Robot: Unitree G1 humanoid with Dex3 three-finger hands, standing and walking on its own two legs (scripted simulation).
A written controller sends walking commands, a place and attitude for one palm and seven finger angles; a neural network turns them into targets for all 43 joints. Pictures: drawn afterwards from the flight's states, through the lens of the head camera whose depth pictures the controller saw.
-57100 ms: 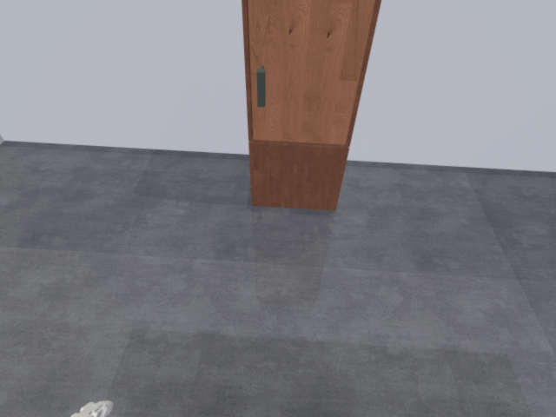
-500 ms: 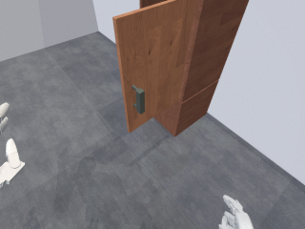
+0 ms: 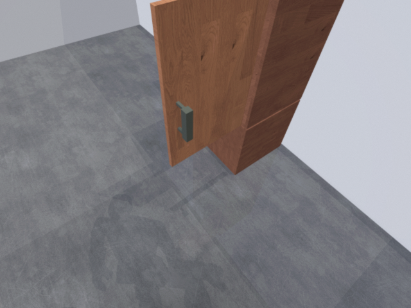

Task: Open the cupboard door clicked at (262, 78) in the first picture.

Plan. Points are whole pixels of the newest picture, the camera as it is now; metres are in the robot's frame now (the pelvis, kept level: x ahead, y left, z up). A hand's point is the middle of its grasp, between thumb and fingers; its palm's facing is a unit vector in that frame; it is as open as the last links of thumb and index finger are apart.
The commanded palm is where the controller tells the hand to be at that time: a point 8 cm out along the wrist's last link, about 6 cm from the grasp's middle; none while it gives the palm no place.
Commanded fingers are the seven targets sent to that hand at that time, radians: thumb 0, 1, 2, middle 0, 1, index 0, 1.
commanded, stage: let the arm hang, fingers relaxed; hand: left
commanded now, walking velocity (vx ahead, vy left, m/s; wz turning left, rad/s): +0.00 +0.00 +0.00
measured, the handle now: (183, 121) +0.65 +0.11 -0.10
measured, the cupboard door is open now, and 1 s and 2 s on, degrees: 92 92 92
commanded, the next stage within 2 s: look to check the result in 0.64 s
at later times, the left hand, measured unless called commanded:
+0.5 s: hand out of the picture +0.10 +0.22 -0.15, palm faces -0.02 -0.95 -0.32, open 7.4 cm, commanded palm none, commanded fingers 0.00 0.90 0.90 -0.20 -0.30 -0.20 -0.30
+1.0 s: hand out of the picture +0.09 +0.22 -0.15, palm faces -0.02 -0.95 -0.32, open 7.4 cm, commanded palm none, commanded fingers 0.00 0.90 0.90 -0.20 -0.30 -0.20 -0.30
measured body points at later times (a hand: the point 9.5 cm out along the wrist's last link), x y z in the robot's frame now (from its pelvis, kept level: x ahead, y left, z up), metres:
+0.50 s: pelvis +0.02 +0.00 +0.01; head +0.03 -0.02 +0.46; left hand +0.10 +0.27 -0.12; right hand +0.06 -0.27 -0.15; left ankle +0.04 +0.13 -0.74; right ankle +0.01 -0.08 -0.74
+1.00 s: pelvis +0.04 -0.01 +0.01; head +0.06 -0.02 +0.46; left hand +0.09 +0.27 -0.13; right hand +0.09 -0.28 -0.14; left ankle +0.04 +0.13 -0.74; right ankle +0.01 -0.08 -0.74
